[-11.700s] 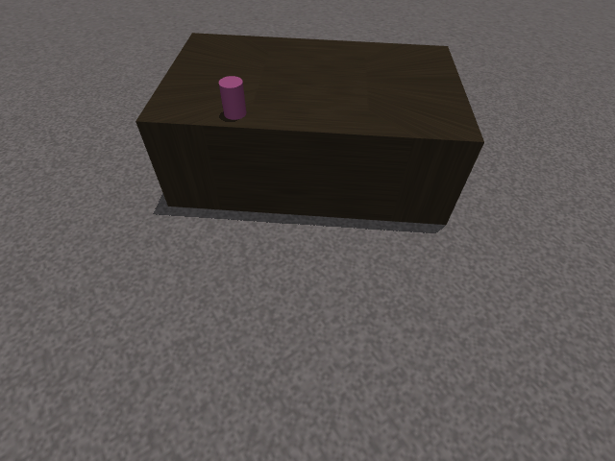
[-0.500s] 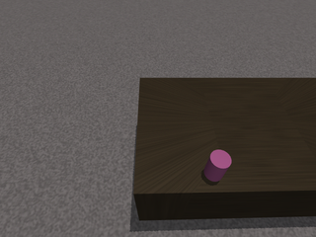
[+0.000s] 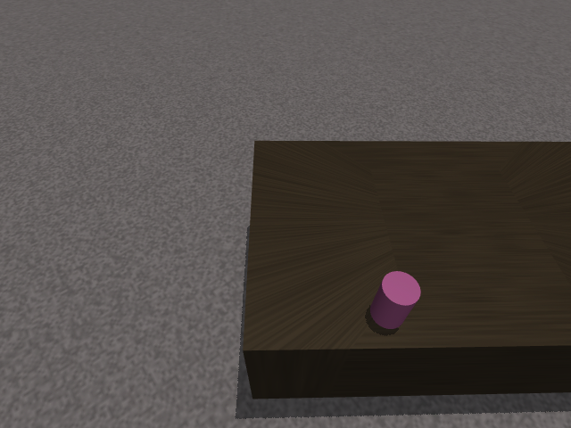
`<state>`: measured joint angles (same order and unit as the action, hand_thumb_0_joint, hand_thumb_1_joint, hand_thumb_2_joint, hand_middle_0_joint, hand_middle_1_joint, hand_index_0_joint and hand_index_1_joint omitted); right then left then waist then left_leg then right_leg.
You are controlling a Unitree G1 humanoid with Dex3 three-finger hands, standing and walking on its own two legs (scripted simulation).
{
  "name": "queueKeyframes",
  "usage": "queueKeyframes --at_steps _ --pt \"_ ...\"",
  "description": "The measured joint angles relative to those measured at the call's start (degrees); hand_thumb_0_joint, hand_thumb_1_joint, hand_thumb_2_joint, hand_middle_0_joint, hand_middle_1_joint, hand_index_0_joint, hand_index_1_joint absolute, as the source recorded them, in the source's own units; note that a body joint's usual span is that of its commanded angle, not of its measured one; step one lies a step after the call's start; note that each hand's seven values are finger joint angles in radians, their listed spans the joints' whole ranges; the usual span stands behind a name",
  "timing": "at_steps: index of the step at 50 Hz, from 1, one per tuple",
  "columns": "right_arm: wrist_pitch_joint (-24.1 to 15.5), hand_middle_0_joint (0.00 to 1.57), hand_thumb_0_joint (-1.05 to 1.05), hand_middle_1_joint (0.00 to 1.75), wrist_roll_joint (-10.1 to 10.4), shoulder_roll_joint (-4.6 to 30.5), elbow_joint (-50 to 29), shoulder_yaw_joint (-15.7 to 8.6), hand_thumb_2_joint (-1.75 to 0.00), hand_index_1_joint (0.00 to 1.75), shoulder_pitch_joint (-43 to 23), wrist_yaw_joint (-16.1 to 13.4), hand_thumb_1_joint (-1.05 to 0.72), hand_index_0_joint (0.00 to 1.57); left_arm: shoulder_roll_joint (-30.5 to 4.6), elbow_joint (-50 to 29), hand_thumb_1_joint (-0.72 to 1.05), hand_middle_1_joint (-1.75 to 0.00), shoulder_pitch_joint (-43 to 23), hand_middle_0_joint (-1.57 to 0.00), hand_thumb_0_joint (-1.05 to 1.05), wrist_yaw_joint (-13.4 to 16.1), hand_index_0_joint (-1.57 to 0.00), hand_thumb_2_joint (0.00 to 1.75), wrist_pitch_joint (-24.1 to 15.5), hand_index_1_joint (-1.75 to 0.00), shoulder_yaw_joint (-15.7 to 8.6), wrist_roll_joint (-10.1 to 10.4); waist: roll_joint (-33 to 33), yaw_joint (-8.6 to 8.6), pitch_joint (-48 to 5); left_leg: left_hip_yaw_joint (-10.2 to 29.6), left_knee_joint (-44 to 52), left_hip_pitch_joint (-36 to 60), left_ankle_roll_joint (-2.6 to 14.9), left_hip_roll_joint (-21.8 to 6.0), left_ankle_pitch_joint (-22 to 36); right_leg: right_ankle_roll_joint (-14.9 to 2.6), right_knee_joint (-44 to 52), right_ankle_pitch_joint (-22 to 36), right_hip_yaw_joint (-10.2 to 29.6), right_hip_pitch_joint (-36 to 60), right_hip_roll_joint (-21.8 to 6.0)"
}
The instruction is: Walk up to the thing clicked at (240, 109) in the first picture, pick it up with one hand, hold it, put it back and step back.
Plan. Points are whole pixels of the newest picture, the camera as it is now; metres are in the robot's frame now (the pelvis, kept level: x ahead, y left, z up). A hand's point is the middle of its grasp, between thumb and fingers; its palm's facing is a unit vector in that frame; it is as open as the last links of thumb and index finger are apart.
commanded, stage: stand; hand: right
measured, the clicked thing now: (393, 300) +0.43 -0.25 -0.27
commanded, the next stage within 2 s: go down in 0.62 s
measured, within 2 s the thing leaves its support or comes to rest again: neither
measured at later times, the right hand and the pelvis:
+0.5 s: hand out of the picture +0.08 -0.25 -0.16, palm faces -0.03 +0.94 -0.35, open 7.4 cm; pelvis +0.00 +0.00 +0.00, yaw +0 degrees
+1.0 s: hand out of the picture +0.15 -0.25 -0.15, palm faces +0.06 +0.95 -0.32, open 11.9 cm; pelvis -0.02 +0.00 -0.02, yaw +0 degrees
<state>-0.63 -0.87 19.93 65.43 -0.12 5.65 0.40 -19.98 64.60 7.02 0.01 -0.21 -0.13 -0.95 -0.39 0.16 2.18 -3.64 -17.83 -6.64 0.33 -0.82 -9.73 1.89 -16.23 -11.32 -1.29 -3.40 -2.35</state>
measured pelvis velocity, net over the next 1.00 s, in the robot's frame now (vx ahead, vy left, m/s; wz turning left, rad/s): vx -0.02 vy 0.00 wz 0.00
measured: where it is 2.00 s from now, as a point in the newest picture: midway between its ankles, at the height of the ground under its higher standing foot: outside the picture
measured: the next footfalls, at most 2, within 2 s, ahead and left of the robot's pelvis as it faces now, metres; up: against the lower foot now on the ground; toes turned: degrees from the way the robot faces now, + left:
none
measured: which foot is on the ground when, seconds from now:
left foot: down 0.00-1.00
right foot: down 0.00-1.00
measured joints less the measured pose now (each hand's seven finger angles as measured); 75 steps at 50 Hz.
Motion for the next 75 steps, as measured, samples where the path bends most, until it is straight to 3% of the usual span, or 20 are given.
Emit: queueKeyframes --at_steps 37,39,44,47,50,58,66,75 --pt "0.0 0.20 0.00 0.30 0.0 0.0 -0.2 -0.2 -0.90 0.29 0.2 0.0 -0.90 0.20 0.0 -0.4 0.90 -0.30 0.6 -0.20 0.01 0.1 -0.20 0.90 -0.1 -0.30 0.3 -0.1 0.0 -0.02 -0.1 0.4 -0.1 0.0 0.09 0.2 0.0 0.08 0.1 0.0 -0.4 0.3 -0.2" --pt "0.3 0.18 0.01 0.28 1.7 -0.5 -4.4 -0.4 -0.88 0.27 0.7 -0.6 -0.88 0.18 0.1 -4.2 0.88 -0.28 1.0 -0.19 0.01 0.7 -0.19 0.88 -0.9 -0.28 -0.3 2.0 -0.3 -0.11 0.3 0.4 -2.5 -2.4 0.05 0.0 -0.7 -0.12 -2.8 -1.1 -0.3 -2.4 -0.1" --pt "1.1 0.11 0.01 0.18 2.8 -2.4 -9.1 -2.6 -0.71 0.18 -3.9 -1.1 -0.71 0.11 1.2 -13.0 0.71 -0.17 -3.2 -0.11 0.01 2.1 -0.11 0.71 -3.8 -0.17 -3.5 4.4 -1.2 -0.64 1.8 0.4 -8.7 -9.4 -0.19 -0.6 -2.3 -0.47 -10.0 -3.1 -0.1 -9.9 0.2" --pt "4.0 0.08 0.00 0.13 1.6 -2.4 -9.4 -3.9 -0.56 0.13 -7.6 -0.4 -0.55 0.09 1.7 -15.0 0.57 -0.12 -5.0 -0.08 0.01 2.6 -0.08 0.55 -4.8 -0.12 -4.8 3.6 -1.1 -0.22 0.2 0.2 -11.5 -13.3 -0.18 -0.9 -3.1 -0.64 -13.0 -3.9 0.3 -14.0 0.4" --pt "7.7 0.07 0.00 0.10 0.6 -2.1 -13.6 -5.6 -0.42 0.10 -6.9 0.8 -0.38 0.07 2.7 -18.6 0.41 -0.09 -4.0 -0.06 0.01 2.1 -0.07 0.41 -4.0 -0.09 -6.1 2.7 -0.7 -0.26 -1.7 0.1 -13.4 -15.5 -0.20 -1.0 -4.0 -0.71 -15.0 -4.8 0.4 -16.3 0.5" --pt "16.8 0.04 0.00 0.06 -0.1 -0.4 -25.3 -5.3 -0.20 0.06 0.6 2.6 0.05 0.05 2.9 -21.9 -0.03 -0.06 2.6 -0.06 0.00 0.9 -0.07 0.17 -3.1 -0.05 -6.3 2.8 -1.2 -0.49 -4.7 0.0 -16.4 -17.9 -0.45 -1.0 -6.1 -0.96 -19.1 -7.5 0.6 -19.3 0.3" --pt "17.6 0.02 0.00 0.07 0.0 -1.3 -32.8 -6.1 -0.11 0.06 3.7 1.3 0.40 0.04 3.5 -26.2 -0.38 -0.06 5.2 -0.07 0.00 2.7 -0.07 0.08 -5.4 -0.06 -6.5 1.6 -1.6 -0.35 -3.9 0.3 -21.0 -21.7 -0.90 -1.4 -8.4 -1.32 -24.0 -10.1 0.5 -23.1 0.5" --pt "20.7 0.02 -0.01 0.06 0.8 -1.0 -39.4 -6.7 -0.07 0.06 6.6 1.5 0.54 0.04 4.0 -29.9 -0.49 -0.06 6.8 -0.07 -0.01 4.7 -0.07 0.05 -6.4 -0.06 -5.8 1.4 -1.4 -0.17 -7.5 -0.1 -24.0 -22.8 -1.18 -1.6 -11.1 -1.43 -27.3 -12.9 1.0 -24.5 0.6"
